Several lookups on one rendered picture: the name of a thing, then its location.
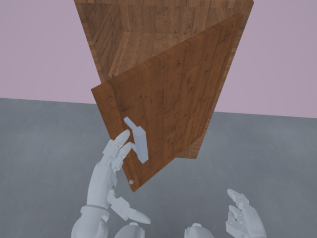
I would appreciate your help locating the robot right thigh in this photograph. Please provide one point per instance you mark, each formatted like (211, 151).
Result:
(197, 232)

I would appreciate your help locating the robot left forearm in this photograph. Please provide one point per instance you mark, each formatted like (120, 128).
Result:
(92, 223)

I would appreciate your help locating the robot right hand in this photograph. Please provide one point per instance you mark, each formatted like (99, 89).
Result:
(248, 222)

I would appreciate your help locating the handle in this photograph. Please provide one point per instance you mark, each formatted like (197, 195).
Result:
(140, 146)

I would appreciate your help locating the robot left thigh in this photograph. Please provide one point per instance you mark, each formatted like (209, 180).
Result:
(131, 231)

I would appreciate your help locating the robot thigh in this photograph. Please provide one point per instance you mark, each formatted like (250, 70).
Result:
(131, 231)
(197, 232)

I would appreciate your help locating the robot left hand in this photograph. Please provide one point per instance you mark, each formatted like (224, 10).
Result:
(104, 177)

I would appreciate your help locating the cupboard door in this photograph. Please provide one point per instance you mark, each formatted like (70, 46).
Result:
(169, 96)

